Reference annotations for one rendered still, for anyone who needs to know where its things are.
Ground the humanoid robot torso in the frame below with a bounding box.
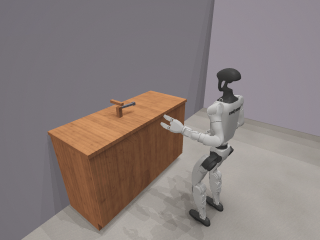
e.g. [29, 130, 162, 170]
[210, 93, 241, 163]

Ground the tap lever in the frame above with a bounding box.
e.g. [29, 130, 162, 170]
[120, 101, 136, 109]

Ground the left robot upper arm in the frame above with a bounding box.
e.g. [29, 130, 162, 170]
[207, 102, 224, 147]

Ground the right robot upper arm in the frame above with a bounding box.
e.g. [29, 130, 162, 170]
[234, 95, 245, 128]

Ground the robot left hand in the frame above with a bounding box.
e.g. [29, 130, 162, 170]
[160, 114, 184, 134]

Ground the robot left forearm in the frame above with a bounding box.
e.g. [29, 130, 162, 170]
[181, 126, 221, 147]

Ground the counter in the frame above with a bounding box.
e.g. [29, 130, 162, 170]
[47, 90, 187, 231]

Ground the robot left thigh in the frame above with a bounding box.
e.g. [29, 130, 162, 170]
[191, 153, 218, 194]

